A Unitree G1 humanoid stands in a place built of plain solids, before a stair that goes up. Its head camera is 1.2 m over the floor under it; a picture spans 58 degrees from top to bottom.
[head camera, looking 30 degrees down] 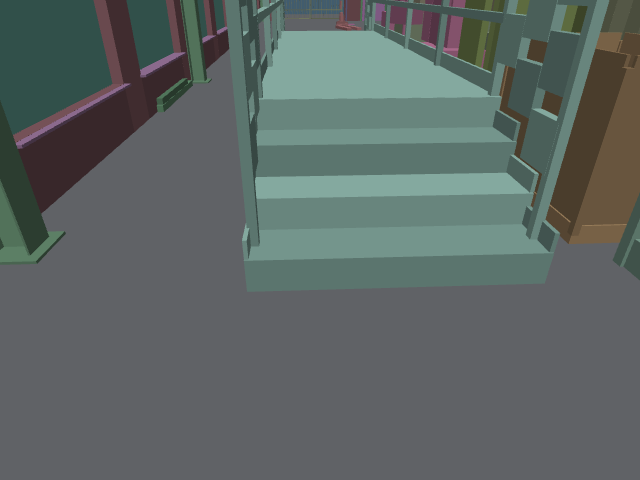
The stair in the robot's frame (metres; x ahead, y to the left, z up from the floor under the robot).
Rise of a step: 0.17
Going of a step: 0.28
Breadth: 1.40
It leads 3 degrees to the left of straight ahead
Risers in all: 4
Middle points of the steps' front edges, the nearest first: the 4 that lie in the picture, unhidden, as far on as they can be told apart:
1.63 -0.36 0.17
1.91 -0.35 0.34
2.19 -0.34 0.51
2.47 -0.32 0.68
